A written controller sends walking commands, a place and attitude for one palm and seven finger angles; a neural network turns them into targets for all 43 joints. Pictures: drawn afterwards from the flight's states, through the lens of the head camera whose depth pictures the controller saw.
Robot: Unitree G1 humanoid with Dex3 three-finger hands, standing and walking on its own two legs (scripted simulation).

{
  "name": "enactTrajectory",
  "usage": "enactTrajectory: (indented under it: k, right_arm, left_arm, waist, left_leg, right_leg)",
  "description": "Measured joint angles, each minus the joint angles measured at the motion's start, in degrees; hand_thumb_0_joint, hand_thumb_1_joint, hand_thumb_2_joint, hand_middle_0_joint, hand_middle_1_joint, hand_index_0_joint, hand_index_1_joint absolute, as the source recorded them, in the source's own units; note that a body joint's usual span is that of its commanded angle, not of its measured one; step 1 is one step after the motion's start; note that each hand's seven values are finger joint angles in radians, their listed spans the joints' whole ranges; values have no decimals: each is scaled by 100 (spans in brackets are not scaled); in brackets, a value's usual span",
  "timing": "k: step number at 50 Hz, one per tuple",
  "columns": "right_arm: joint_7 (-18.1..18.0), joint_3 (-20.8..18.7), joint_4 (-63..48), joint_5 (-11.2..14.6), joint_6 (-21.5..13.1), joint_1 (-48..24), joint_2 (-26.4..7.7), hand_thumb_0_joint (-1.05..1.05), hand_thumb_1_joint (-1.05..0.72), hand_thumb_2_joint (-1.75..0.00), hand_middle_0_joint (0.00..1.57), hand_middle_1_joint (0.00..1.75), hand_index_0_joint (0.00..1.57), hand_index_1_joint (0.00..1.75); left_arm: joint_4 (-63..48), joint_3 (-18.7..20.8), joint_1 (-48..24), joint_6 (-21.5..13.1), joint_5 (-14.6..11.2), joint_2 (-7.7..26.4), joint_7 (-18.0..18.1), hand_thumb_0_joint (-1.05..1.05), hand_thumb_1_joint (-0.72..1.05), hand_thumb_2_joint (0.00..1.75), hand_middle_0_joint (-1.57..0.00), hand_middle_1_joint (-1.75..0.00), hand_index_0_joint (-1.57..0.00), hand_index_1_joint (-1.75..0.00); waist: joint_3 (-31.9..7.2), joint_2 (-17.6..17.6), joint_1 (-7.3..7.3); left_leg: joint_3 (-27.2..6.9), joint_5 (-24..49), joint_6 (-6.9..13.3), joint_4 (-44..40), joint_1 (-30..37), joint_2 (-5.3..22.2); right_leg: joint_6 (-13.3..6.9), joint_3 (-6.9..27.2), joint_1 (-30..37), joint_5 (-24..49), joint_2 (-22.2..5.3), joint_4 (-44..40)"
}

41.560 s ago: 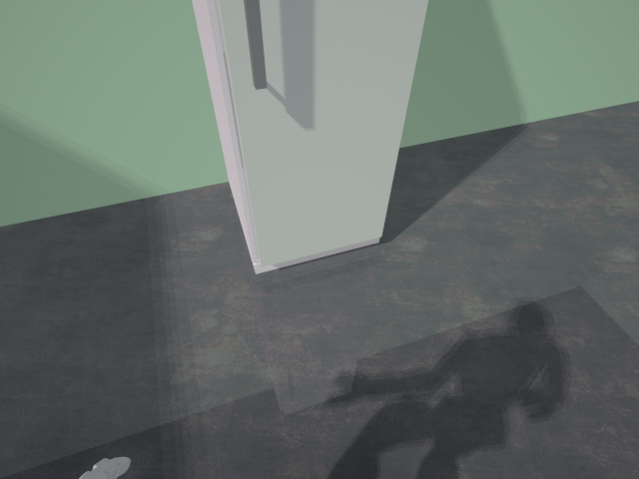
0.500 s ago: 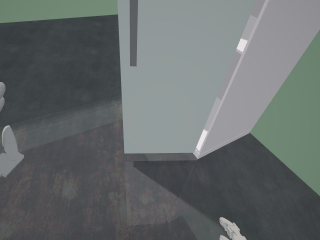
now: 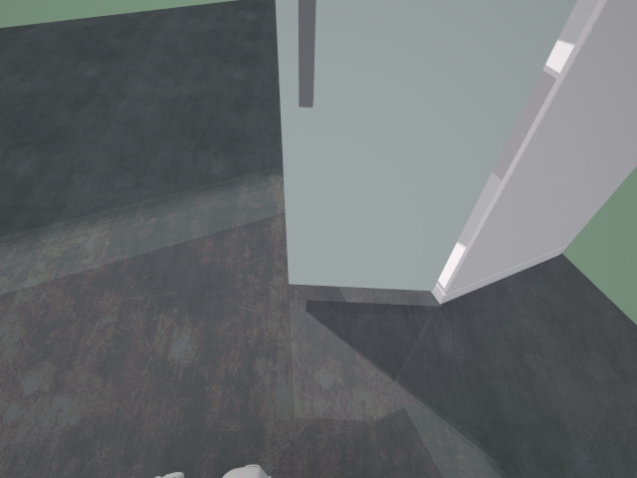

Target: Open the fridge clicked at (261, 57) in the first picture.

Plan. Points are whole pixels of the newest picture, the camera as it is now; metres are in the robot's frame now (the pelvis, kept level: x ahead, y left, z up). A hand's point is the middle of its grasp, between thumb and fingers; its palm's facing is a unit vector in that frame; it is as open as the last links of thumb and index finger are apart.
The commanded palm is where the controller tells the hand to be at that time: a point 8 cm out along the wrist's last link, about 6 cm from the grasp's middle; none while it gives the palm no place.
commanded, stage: let the arm hang, fingers relaxed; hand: left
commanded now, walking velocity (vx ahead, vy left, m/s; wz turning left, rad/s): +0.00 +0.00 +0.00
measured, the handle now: out of the picture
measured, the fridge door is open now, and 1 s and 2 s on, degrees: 64 64 64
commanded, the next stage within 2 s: look to check the result in 0.76 s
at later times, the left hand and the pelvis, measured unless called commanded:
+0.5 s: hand out of the picture +0.05 +0.21 -0.14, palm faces -0.06 -0.97 -0.22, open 7.4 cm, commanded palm none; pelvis -0.01 +0.02 +0.03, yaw -3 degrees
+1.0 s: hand out of the picture -0.01 +0.21 -0.15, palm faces -0.06 -0.98 -0.20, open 7.4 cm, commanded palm none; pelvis -0.01 +0.04 +0.03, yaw -3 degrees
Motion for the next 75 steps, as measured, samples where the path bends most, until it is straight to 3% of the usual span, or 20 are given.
enactTrajectory:
  k: [2,5,11,18,29,47,75]
  right_arm:
    - [-3,-47,212,7,70,33,58,1,-91,-90,20,30,20,30]
    - [-29,-91,401,48,-18,63,94,1,-91,-90,20,30,20,30]
    - [-129,-19,847,97,-169,-36,236,1,-91,-90,20,30,20,30]
    - [-122,-8,1209,95,-164,-90,212,1,-91,-90,20,30,20,30]
    - [-111,13,1529,85,-213,95,304,1,-91,-90,20,30,20,30]
    - [-135,-38,1619,110,-216,209,413,1,-91,-90,20,30,20,30]
    - [-69,-86,1532,120,-289,-465,-170,1,-91,-90,20,30,20,30]
  left_arm:
    - [280,-39,73,-63,59,95,-4,-6,101,90,-21,-30,-21,-30]
    - [740,-73,145,-71,56,193,15,-4,99,90,-21,-30,-20,-30]
    - [1343,-99,-53,-54,2,331,74,-1,94,90,-20,-30,-20,-30]
    - [1666,-171,-303,-70,1,268,59,1,91,90,-20,-30,-20,-30]
    - [1907,-215,-359,-105,4,54,47,1,90,90,-20,-30,-20,-30]
    - [2133,-169,-67,-99,18,21,74,1,90,90,-20,-30,-20,-30]
    - [1992,-118,-693,-184,33,555,-8,1,90,90,-20,-30,-20,-30]
  waist:
    - [-54,59,95]
    - [-102,210,59]
    - [-5,223,100]
    - [-129,297,95]
    - [-143,157,40]
    - [44,138,68]
    - [58,103,73]
  left_leg:
    - [-148,-41,2,-13,138,-57]
    - [-239,516,37,-768,655,-70]
    - [-77,674,68,-1462,1156,-124]
    - [1,906,130,-1877,1474,-178]
    - [78,1066,189,-2081,1542,-233]
    - [112,1070,273,-2008,1438,-285]
    - [68,1120,263,-2233,1583,-313]
  right_leg:
    - [-34,2,138,177,75,-410]
    - [4,34,271,380,162,-782]
    - [92,197,688,735,126,-1415]
    - [149,273,980,978,83,-1814]
    - [204,347,999,1128,33,-1954]
    - [273,379,910,1166,-22,-1922]
    - [275,339,1064,1190,-41,-2131]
